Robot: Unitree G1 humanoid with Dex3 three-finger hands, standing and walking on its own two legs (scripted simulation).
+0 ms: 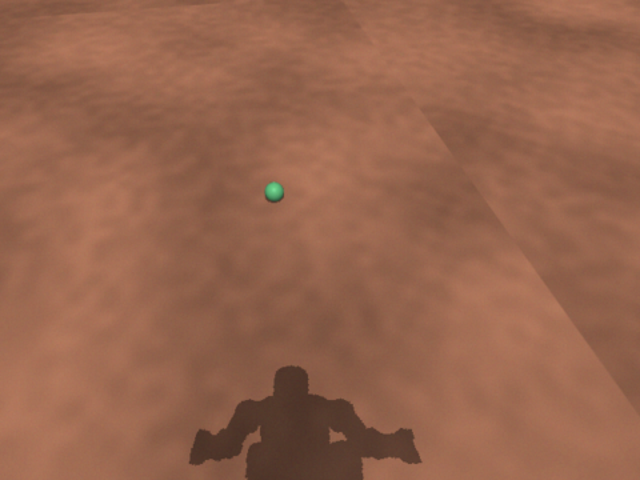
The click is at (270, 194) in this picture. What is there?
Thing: free ball
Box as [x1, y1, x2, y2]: [265, 182, 283, 200]
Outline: 271,182 265,188 265,195 271,200 277,200 282,196 283,189 280,184 276,182
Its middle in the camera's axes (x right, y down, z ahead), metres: -0.19 -0.23 +1.77
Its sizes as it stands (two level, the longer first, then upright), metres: 0.088 0.088 0.088
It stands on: the floor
